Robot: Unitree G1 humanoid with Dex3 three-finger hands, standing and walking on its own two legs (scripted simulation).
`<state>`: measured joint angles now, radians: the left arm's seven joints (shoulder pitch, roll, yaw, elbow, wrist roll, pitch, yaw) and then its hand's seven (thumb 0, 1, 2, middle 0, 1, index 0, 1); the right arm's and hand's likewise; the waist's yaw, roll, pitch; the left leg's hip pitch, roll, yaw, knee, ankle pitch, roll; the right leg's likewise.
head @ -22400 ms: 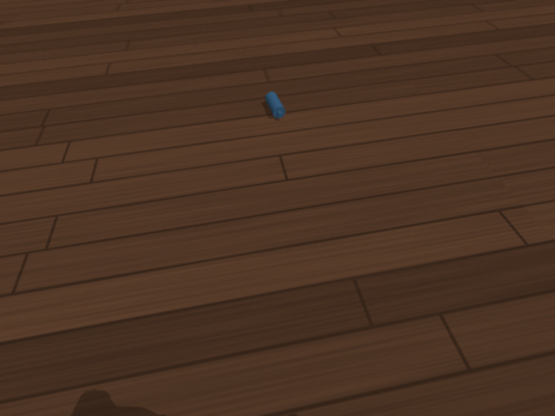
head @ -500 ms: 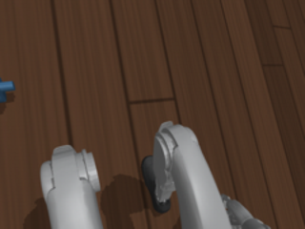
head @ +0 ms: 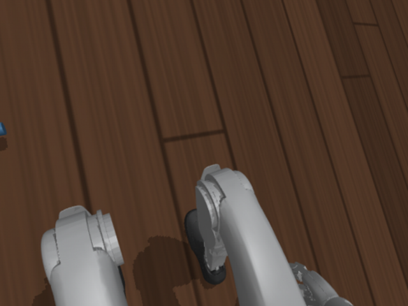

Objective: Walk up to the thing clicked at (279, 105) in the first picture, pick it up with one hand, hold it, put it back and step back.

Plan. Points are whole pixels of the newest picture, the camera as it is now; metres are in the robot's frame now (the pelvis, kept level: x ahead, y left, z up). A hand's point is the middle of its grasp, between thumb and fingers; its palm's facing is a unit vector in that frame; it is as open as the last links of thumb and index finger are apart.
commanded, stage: approach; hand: left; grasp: from above
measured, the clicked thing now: out of the picture +0.47 +0.42 -0.28
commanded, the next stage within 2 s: rest palm in 0.16 s
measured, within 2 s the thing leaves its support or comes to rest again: neither
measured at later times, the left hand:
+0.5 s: hand out of the picture +0.45 +0.40 -0.20, palm faces -0.44 -0.14 -0.89, open 14.3 cm
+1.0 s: hand out of the picture +0.45 +0.41 -0.22, palm faces -0.47 -0.13 -0.87, open 14.3 cm
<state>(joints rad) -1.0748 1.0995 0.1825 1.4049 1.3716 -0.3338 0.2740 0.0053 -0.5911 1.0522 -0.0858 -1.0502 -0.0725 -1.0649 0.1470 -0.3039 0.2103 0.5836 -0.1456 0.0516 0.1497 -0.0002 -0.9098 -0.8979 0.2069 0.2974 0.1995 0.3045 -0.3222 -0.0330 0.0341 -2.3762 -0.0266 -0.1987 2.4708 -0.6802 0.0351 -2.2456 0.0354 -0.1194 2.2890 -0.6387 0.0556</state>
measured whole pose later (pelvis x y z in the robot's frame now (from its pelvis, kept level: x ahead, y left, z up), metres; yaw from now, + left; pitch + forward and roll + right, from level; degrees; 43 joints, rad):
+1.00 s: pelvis +0.00 +0.00 -0.01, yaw -2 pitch +29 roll -17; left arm -1.11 1.25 0.15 1.61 1.37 -0.37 0.37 0.00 -0.59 1.05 -0.08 -1.01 -0.06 -1.03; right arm 0.11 -0.32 0.32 0.58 -0.19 -0.03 0.14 0.00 -0.90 -0.90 0.21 0.30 0.20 0.30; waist -0.36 -0.13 0.15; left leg -2.36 -0.01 -0.23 2.53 -0.70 0.04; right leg -2.23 0.06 -0.14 2.32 -0.63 0.06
